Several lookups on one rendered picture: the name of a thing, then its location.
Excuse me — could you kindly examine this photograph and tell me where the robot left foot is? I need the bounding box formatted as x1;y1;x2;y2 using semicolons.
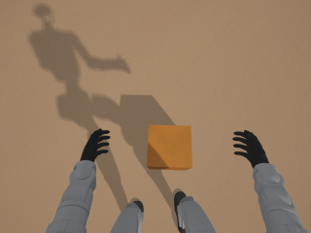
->
133;200;144;213

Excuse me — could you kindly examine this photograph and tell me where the robot foot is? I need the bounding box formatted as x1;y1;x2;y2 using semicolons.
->
174;191;187;233
133;200;144;213

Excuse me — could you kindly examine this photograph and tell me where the robot right forearm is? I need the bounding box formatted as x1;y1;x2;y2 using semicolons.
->
253;162;309;233

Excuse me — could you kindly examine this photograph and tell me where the robot left hand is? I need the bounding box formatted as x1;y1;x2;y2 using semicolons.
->
80;128;111;162

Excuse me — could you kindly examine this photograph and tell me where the robot left forearm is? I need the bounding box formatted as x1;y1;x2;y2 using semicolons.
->
45;160;96;233

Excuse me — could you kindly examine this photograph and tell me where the robot right hand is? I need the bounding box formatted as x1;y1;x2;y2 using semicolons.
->
232;130;269;169

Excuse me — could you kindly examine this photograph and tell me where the robot right foot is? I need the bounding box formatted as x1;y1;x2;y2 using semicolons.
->
174;191;187;233

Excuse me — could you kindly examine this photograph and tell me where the carton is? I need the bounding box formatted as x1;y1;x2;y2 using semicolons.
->
147;124;192;171

